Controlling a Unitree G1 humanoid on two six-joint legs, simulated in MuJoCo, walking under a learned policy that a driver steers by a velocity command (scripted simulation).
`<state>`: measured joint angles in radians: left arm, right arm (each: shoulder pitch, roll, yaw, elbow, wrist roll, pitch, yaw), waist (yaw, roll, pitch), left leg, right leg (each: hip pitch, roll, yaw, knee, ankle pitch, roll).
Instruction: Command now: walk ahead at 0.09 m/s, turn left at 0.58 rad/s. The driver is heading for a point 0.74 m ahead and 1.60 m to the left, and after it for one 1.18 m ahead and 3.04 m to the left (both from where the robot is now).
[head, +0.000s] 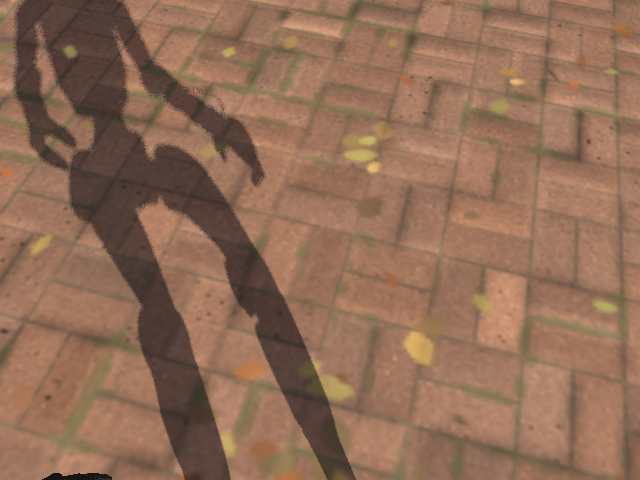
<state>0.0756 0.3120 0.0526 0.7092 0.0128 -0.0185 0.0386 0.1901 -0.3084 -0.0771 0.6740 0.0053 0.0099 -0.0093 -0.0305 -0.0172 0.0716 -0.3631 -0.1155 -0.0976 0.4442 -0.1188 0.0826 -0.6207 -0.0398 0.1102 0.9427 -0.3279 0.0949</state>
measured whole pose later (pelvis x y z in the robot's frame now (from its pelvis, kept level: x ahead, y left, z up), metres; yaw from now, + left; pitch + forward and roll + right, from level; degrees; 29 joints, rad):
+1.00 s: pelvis +0.04 -0.01 +0.00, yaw +35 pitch +2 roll -1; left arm 0.12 0.30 0.08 0.71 -0.01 0.00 0.01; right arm 0.16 -0.31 -0.07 0.62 0.01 0.05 -0.02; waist -0.02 0.00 0.04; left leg -0.30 -0.10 -0.19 0.52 -0.23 0.04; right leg -0.37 0.02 0.06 0.69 -0.36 0.07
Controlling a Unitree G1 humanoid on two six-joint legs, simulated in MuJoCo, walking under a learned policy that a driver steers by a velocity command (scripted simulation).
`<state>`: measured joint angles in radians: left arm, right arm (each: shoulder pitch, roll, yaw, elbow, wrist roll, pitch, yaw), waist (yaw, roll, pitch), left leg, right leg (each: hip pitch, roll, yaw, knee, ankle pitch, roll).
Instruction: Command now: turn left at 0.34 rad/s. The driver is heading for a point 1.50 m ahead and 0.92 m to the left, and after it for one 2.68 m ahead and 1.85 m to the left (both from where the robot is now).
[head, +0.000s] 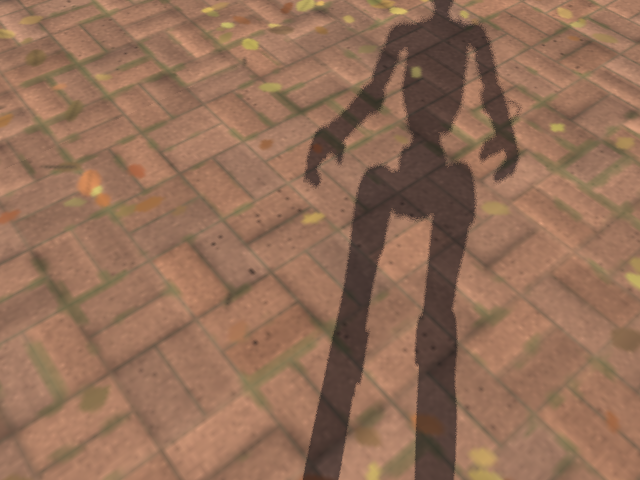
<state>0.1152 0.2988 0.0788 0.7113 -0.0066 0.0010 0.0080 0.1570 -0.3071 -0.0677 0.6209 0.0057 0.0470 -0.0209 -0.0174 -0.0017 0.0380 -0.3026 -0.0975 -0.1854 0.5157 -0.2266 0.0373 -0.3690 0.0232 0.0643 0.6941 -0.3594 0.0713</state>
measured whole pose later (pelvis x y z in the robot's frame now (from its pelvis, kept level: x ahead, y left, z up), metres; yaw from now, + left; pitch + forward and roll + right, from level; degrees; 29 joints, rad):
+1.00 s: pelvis -0.04 +0.03 -0.01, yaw +19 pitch +1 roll -1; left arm 0.15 0.32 0.08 0.72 0.00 0.03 0.04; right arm 0.21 -0.30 -0.07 0.60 -0.01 0.04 0.01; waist 0.00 -0.05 0.06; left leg -0.35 -0.01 0.00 0.66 -0.33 0.05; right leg -0.42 -0.09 -0.05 0.96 -0.53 0.06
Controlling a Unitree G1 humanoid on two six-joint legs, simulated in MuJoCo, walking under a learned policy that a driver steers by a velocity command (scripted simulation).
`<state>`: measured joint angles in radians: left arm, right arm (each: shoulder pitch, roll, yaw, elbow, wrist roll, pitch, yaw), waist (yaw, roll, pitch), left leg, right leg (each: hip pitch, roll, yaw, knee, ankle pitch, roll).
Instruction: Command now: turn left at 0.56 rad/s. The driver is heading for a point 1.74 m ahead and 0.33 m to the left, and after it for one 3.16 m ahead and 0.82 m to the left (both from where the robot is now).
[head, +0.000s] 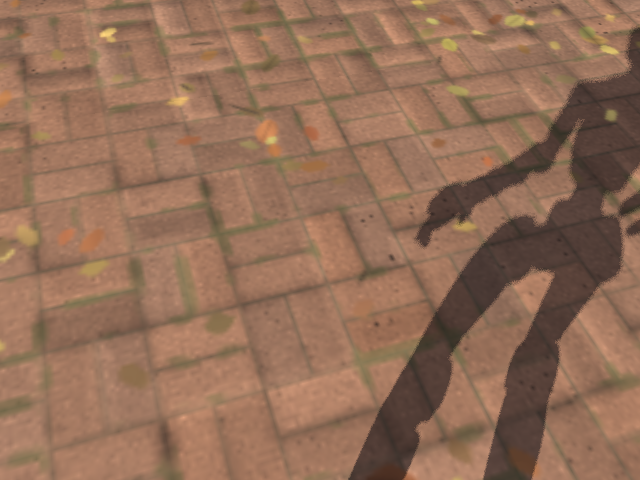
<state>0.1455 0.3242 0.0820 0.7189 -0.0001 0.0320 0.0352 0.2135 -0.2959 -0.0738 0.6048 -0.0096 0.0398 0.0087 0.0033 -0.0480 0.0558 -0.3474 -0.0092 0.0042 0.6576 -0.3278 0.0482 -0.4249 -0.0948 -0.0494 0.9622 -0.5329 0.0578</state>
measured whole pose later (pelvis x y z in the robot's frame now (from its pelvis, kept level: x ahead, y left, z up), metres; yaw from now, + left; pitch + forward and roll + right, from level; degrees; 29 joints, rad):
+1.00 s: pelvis +0.13 +0.11 +0.02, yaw +20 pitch +1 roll +0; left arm 0.35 0.32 0.06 0.77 -0.04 -0.05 -0.01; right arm 0.26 -0.25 -0.04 0.67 0.00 -0.08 0.02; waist 0.01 -0.05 0.01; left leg -0.21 0.00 0.08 0.43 -0.25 0.03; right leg -0.48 -0.06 0.06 1.13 -0.30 -0.01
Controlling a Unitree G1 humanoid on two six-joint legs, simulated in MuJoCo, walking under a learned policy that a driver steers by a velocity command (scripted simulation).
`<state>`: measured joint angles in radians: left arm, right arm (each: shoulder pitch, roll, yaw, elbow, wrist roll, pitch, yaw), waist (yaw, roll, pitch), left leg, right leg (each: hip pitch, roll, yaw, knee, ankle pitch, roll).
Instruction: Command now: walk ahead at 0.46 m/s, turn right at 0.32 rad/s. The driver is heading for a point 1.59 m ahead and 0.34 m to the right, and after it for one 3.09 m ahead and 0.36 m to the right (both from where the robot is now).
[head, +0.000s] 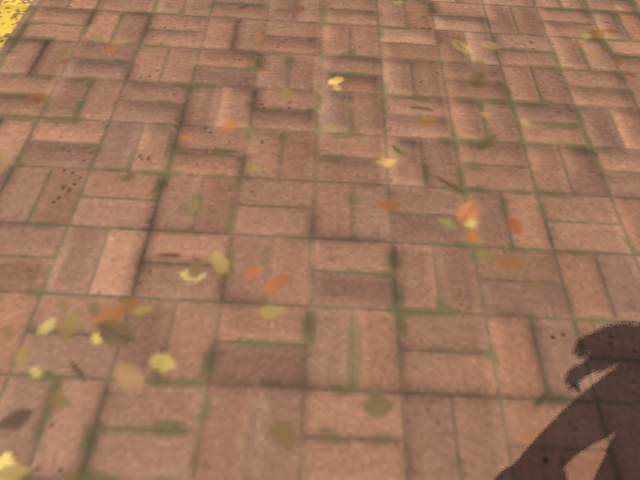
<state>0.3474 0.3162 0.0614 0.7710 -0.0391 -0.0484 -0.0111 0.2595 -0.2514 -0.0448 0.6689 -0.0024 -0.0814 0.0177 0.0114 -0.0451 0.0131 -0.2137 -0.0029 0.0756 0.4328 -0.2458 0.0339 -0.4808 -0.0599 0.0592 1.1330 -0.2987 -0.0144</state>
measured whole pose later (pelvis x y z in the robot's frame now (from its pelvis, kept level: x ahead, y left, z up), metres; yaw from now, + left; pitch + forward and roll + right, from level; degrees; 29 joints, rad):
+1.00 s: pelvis +0.52 -0.06 -0.01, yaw -26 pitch +1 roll +0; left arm 0.24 0.30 0.04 0.71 0.00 0.02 0.03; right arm 0.15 -0.25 -0.02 0.71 -0.01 -0.06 0.03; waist 0.00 -0.02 0.06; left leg -0.38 -0.04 -0.02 0.47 -0.11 0.03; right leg -0.39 0.02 0.08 1.04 -0.52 0.06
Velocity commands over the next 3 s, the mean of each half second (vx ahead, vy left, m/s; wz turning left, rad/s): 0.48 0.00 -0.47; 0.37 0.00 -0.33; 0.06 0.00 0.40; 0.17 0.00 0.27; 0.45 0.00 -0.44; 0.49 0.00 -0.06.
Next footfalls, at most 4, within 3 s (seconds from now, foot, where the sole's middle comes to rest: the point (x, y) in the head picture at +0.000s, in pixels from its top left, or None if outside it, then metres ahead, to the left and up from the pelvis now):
0.36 right None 0.35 -0.13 -0.78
0.82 left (334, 397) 0.67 -0.03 -0.78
1.22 right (429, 448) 0.56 -0.23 -0.78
1.64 left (307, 428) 0.60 0.03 -0.78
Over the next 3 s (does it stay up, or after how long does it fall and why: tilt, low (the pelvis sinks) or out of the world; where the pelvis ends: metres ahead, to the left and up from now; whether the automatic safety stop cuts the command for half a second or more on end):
stays up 1.12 -0.26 0.01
